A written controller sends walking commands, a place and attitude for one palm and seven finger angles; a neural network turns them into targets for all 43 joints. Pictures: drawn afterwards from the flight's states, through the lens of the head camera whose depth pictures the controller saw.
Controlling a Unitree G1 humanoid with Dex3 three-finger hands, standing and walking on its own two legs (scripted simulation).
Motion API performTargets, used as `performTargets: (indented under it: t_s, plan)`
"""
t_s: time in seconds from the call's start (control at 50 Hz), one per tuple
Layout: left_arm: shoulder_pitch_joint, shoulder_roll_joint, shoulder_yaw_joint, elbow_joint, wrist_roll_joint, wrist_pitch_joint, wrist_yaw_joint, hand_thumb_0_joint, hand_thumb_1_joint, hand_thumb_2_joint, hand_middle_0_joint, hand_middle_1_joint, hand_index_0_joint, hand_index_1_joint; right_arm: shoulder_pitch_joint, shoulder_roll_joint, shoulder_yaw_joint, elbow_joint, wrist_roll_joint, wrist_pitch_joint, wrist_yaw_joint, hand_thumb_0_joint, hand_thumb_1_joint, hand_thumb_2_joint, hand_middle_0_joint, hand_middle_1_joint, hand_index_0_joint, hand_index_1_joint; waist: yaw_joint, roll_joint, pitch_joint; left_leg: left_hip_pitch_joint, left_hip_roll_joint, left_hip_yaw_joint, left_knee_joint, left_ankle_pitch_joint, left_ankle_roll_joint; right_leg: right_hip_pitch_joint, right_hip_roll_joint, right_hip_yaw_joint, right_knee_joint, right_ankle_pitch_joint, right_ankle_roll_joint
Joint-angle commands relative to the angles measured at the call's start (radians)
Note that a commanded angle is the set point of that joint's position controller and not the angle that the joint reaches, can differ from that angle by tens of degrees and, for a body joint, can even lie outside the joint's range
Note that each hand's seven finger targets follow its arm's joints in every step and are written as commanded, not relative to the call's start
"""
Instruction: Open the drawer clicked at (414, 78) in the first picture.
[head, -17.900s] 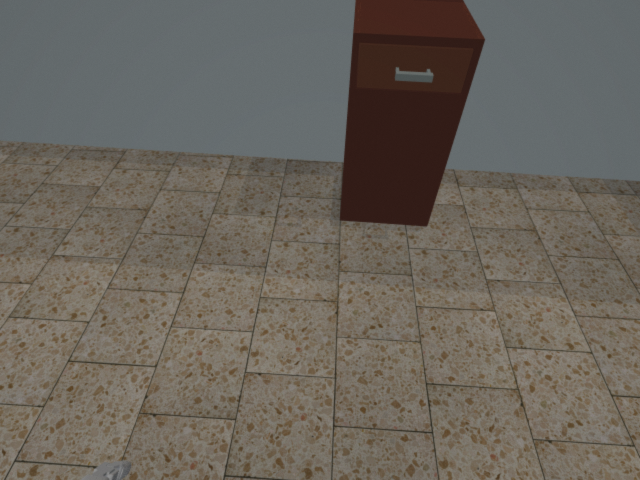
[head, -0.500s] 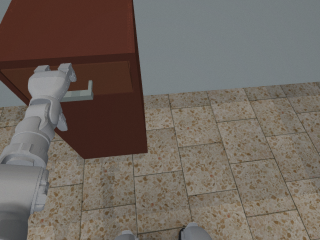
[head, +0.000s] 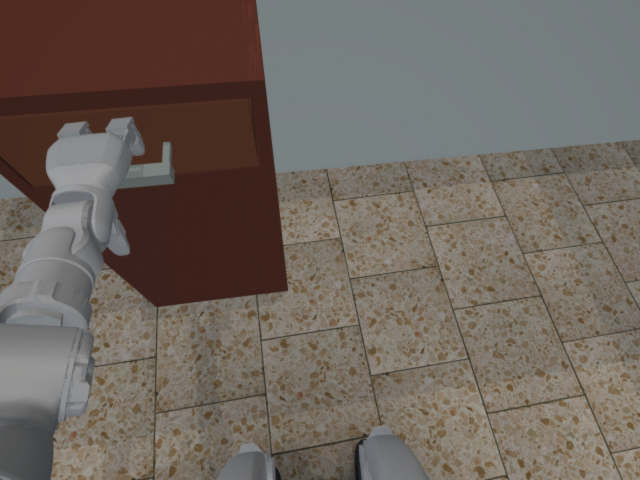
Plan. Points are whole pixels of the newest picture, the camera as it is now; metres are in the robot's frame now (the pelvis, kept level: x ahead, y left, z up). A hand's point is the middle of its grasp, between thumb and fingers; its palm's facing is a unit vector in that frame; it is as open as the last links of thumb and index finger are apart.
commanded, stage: lower the fingers behind the handle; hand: left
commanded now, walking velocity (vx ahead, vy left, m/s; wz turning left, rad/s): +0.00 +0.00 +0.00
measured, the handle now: (130, 164) +0.54 +0.24 -0.01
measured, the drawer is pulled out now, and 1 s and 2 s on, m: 0.00 0.00 0.00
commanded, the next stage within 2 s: lift the fingers back up to retry in 0.96 s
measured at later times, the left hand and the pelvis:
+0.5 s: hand (114, 187) +0.50 +0.25 +0.00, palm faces -0.06 +0.02 -1.00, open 13.8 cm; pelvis -0.02 +0.00 -0.02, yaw +0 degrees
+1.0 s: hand (115, 191) +0.49 +0.25 +0.00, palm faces -0.05 +0.02 -1.00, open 13.8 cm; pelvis -0.05 -0.01 -0.04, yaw +1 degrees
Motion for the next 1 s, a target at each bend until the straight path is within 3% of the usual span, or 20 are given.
performTargets:
  t_s: [0.0, 0.04, 0.06, 0.1, 0.14, 0.2, 0.3, 0.34, 0.4, 0.5, 0.58, 0.62, 0.64, 0.68, 0.76, 0.86, 0.92, 0.98]
  plan:
    - [-0.370, 0.215, 0.038, -0.131, -0.008, -0.023, 0.017, 0.000, -0.500, 0.300, -0.300, -1.200, -0.300, -1.200, 0.184, -0.188, -0.061, -0.024, 0.001, -0.003, -0.020, 0.000, -0.900, -0.900, 0.200, 0.300, 0.200, 0.300, -0.034, 0.015, -0.402, 0.302, -0.039, -0.032, -0.076, 0.464, 0.019, 0.202, 0.076, -0.043, -0.050, 0.274, -0.065]
    - [-0.361, 0.221, 0.038, -0.124, 0.000, -0.027, 0.018, 0.000, -0.500, 0.300, -0.300, -1.200, -0.300, -1.200, 0.178, -0.186, -0.057, -0.032, 0.000, -0.001, -0.020, 0.000, -0.900, -0.900, 0.200, 0.300, 0.200, 0.300, -0.028, 0.018, -0.395, 0.273, -0.043, -0.031, -0.070, 0.449, 0.020, 0.193, 0.076, -0.042, -0.036, 0.267, -0.069]
    - [-0.353, 0.188, 0.014, -0.100, 0.004, -0.025, 0.018, 0.000, -0.500, 0.300, -0.300, -1.200, -0.300, -1.200, 0.175, -0.183, -0.057, -0.035, 0.001, -0.003, -0.017, 0.000, -0.900, -0.900, 0.200, 0.300, 0.200, 0.300, -0.038, 0.015, -0.371, 0.263, -0.042, -0.031, -0.065, 0.430, 0.020, 0.169, 0.077, -0.045, -0.036, 0.248, -0.069]
    - [-0.374, 0.191, 0.012, -0.102, 0.016, -0.030, 0.022, 0.000, -0.500, 0.300, -0.300, -1.200, -0.300, -1.200, 0.177, -0.183, -0.057, -0.038, 0.000, -0.003, -0.016, 0.000, -0.900, -0.900, 0.200, 0.300, 0.200, 0.300, -0.040, 0.044, -0.351, 0.261, -0.038, -0.036, -0.058, 0.437, 0.015, 0.133, 0.076, -0.049, -0.023, 0.232, -0.072]
    - [-0.360, 0.173, 0.005, -0.097, 0.017, -0.023, 0.031, 0.000, -0.500, 0.300, -0.300, -1.200, -0.300, -1.200, 0.177, -0.181, -0.059, -0.045, -0.002, -0.003, -0.012, 0.000, -0.900, -0.900, 0.200, 0.300, 0.200, 0.300, -0.038, 0.044, -0.377, 0.264, -0.038, -0.036, -0.044, 0.441, 0.015, 0.120, 0.078, -0.051, -0.012, 0.227, -0.073]
    - [-0.380, 0.158, -0.013, -0.068, 0.014, -0.006, 0.034, 0.000, -0.500, 0.300, -0.300, -1.200, -0.300, -1.200, 0.178, -0.183, -0.057, -0.052, 0.001, -0.005, -0.010, 0.000, -0.900, -0.900, 0.200, 0.300, 0.200, 0.300, -0.057, 0.020, -0.370, 0.236, -0.037, -0.039, -0.033, 0.400, 0.018, 0.100, 0.077, -0.051, -0.004, 0.205, -0.070]
    - [-0.411, 0.174, -0.019, -0.027, 0.010, 0.030, 0.026, 0.000, -0.500, 0.300, -0.300, -1.200, -0.300, -1.200, 0.179, -0.190, -0.048, -0.064, 0.007, -0.007, -0.012, 0.000, -0.900, -0.900, 0.200, 0.300, 0.200, 0.300, -0.067, 0.005, -0.375, 0.189, -0.042, -0.042, -0.022, 0.330, 0.023, 0.083, 0.074, -0.051, 0.011, 0.161, -0.069]
    - [-0.396, 0.155, -0.037, 0.001, 0.003, 0.044, 0.015, 0.000, -0.500, 0.300, -0.300, -1.200, -0.300, -1.200, 0.176, -0.189, -0.044, -0.069, 0.008, -0.009, -0.013, 0.000, -0.900, -0.900, 0.200, 0.300, 0.200, 0.300, -0.071, 0.000, -0.356, 0.167, -0.044, -0.036, -0.018, 0.310, 0.025, 0.081, 0.074, -0.051, 0.011, 0.156, -0.068]
    - [-0.413, 0.172, -0.036, 0.007, -0.002, 0.048, -0.006, 0.000, -0.500, 0.300, -0.300, -1.200, -0.300, -1.200, 0.176, -0.193, -0.039, -0.079, 0.013, -0.010, -0.018, 0.000, -0.900, -0.900, 0.200, 0.300, 0.200, 0.300, -0.078, -0.003, -0.375, 0.146, -0.045, -0.036, -0.005, 0.284, 0.029, 0.070, 0.071, -0.048, 0.023, 0.140, -0.065]
    - [-0.394, 0.173, -0.049, 0.032, -0.003, 0.043, -0.038, 0.000, -0.500, 0.300, -0.300, -1.200, -0.300, -1.200, 0.172, -0.194, -0.029, -0.094, 0.020, -0.015, -0.028, 0.000, -0.900, -0.900, 0.200, 0.300, 0.200, 0.300, -0.088, -0.028, -0.331, 0.084, -0.045, -0.034, 0.011, 0.216, 0.033, 0.035, 0.069, -0.048, 0.038, 0.098, -0.064]
    - [-0.396, 0.207, -0.023, -0.005, -0.011, 0.020, -0.059, 0.000, -0.500, 0.300, -0.300, -1.200, -0.300, -1.200, 0.170, -0.195, -0.028, -0.104, 0.019, -0.022, -0.032, 0.000, -0.900, -0.900, 0.200, 0.300, 0.200, 0.300, -0.073, -0.011, -0.374, 0.067, -0.044, -0.034, 0.028, 0.202, 0.034, 0.039, 0.067, -0.043, 0.058, 0.089, -0.067]
    - [-0.409, 0.181, -0.048, -0.017, -0.014, 0.013, -0.062, 0.000, -0.500, 0.300, -0.300, -1.200, -0.300, -1.200, 0.177, -0.188, -0.029, -0.107, 0.021, -0.029, -0.032, 0.000, -0.900, -0.900, 0.200, 0.300, 0.200, 0.300, -0.078, 0.010, -0.381, 0.064, -0.046, -0.034, 0.031, 0.177, 0.034, 0.030, 0.067, -0.044, 0.058, 0.069, -0.065]
    - [-0.394, 0.195, -0.035, -0.012, -0.011, 0.012, -0.062, 0.000, -0.500, 0.300, -0.300, -1.200, -0.300, -1.200, 0.177, -0.189, -0.029, -0.107, 0.023, -0.030, -0.033, 0.000, -0.900, -0.900, 0.200, 0.300, 0.200, 0.300, -0.075, -0.011, -0.368, 0.055, -0.044, -0.035, 0.032, 0.173, 0.034, 0.028, 0.067, -0.045, 0.059, 0.066, -0.064]
    - [-0.417, 0.168, -0.056, -0.010, -0.018, 0.011, -0.062, 0.000, -0.500, 0.300, -0.300, -1.200, -0.300, -1.200, 0.178, -0.188, -0.027, -0.107, 0.026, -0.033, -0.035, 0.000, -0.900, -0.900, 0.200, 0.300, 0.200, 0.300, -0.091, -0.029, -0.349, 0.039, -0.044, -0.038, 0.034, 0.144, 0.036, 0.009, 0.068, -0.045, 0.055, 0.043, -0.063]
    - [-0.445, 0.243, -0.017, -0.019, -0.021, 0.008, -0.058, 0.000, -0.500, 0.300, -0.300, -1.200, -0.300, -1.200, 0.180, -0.195, -0.021, -0.103, 0.027, -0.041, -0.041, 0.000, -0.900, -0.900, 0.200, 0.300, 0.200, 0.300, -0.085, -0.023, -0.379, 0.003, -0.049, -0.037, 0.041, 0.105, 0.040, 0.026, 0.065, -0.037, 0.064, 0.021, -0.061]
    - [-0.463, 0.232, -0.036, -0.003, -0.020, 0.015, -0.057, 0.000, -0.500, 0.300, -0.300, -1.200, -0.300, -1.200, 0.180, -0.194, -0.015, -0.104, 0.032, -0.049, -0.041, 0.000, -0.900, -0.900, 0.200, 0.300, 0.200, 0.300, -0.095, -0.018, -0.352, -0.019, -0.050, -0.035, 0.041, 0.072, 0.040, 0.008, 0.065, -0.037, 0.060, -0.004, -0.058]
    - [-0.460, 0.266, -0.017, 0.001, -0.014, 0.020, -0.058, 0.000, -0.500, 0.300, -0.300, -1.200, -0.300, -1.200, 0.185, -0.198, -0.012, -0.103, 0.033, -0.049, -0.043, 0.000, -0.900, -0.900, 0.200, 0.300, 0.200, 0.300, -0.087, -0.005, -0.375, -0.020, -0.052, -0.035, 0.046, 0.084, 0.040, 0.017, 0.065, -0.035, 0.067, 0.005, -0.060]
    - [-0.482, 0.241, -0.033, -0.017, -0.012, 0.021, -0.062, 0.000, -0.500, 0.300, -0.300, -1.200, -0.300, -1.200, 0.191, -0.194, -0.017, -0.099, 0.031, -0.050, -0.042, 0.000, -0.900, -0.900, 0.200, 0.300, 0.200, 0.300, -0.095, 0.004, -0.391, 0.014, -0.048, -0.039, 0.047, 0.109, 0.039, 0.002, 0.066, -0.041, 0.068, 0.018, -0.060]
